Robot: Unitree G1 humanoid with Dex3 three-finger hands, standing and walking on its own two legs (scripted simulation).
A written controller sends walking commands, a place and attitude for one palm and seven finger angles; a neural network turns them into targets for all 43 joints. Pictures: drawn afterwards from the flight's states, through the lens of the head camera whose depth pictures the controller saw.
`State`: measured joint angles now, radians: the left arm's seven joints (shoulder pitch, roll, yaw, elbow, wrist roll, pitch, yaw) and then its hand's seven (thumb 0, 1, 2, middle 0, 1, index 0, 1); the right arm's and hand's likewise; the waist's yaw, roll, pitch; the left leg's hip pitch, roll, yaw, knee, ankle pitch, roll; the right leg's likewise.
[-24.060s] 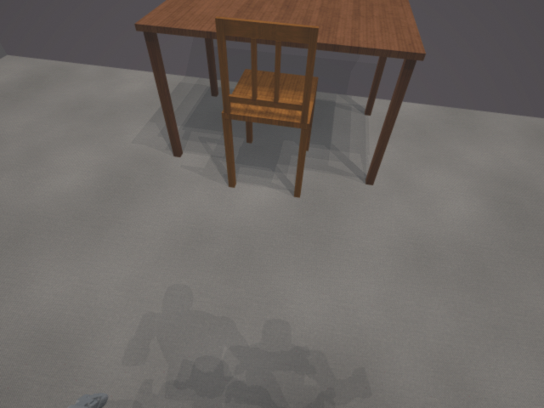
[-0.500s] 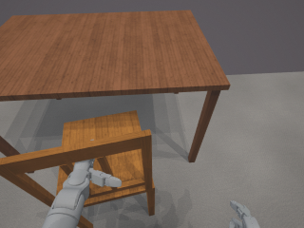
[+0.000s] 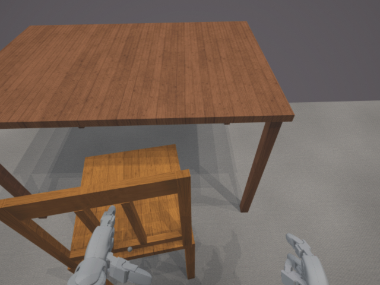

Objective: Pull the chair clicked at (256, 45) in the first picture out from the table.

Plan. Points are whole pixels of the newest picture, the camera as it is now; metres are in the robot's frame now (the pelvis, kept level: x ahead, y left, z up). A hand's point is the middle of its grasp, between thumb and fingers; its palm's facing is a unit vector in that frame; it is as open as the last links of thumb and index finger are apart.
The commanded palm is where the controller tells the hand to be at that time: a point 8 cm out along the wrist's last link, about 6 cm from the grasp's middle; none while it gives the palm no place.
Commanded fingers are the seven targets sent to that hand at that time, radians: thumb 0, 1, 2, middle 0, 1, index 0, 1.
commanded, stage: draw the fingers out of the gap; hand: left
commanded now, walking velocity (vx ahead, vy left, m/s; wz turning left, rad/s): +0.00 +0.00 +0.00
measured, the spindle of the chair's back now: (97, 229) +0.27 +0.24 -0.07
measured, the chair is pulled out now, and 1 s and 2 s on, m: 0.17 0.17 0.17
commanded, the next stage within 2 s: draw the hand back to the body in 0.28 s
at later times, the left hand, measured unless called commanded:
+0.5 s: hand (122, 278) +0.15 +0.14 +0.00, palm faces +0.09 -0.99 -0.10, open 17.5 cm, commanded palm +0.12 +0.19 +0.02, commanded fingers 0.00 -0.55 0.20 0.00 0.00 0.00 0.00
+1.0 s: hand (77, 262) +0.16 +0.19 +0.08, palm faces +0.13 -0.96 -0.26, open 17.0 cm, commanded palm +0.12 +0.25 +0.11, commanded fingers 0.00 -0.15 0.39 -0.05 -0.08 -0.05 -0.08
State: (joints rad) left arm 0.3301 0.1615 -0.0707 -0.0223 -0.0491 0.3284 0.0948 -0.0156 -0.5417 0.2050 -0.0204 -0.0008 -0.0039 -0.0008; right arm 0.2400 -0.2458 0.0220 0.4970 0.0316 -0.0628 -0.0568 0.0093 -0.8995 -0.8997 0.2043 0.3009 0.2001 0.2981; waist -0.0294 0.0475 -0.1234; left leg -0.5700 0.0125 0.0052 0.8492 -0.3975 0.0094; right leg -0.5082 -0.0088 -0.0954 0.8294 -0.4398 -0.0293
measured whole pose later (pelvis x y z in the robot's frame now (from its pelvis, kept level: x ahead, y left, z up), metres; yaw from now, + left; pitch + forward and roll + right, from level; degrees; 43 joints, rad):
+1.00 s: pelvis -0.02 -0.01 -0.01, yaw +0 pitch +4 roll -1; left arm 0.60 0.31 0.13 -0.33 -0.15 -0.11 -0.03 -0.02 -0.44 0.26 -0.10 -0.06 -0.02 -0.02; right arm 0.24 -0.22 0.01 0.59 0.05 -0.24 -0.11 0.01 -0.90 -0.90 0.21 0.30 0.20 0.30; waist 0.03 0.07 -0.09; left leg -0.57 0.03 -0.02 0.89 -0.39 -0.01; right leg -0.50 0.01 -0.11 0.87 -0.44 -0.05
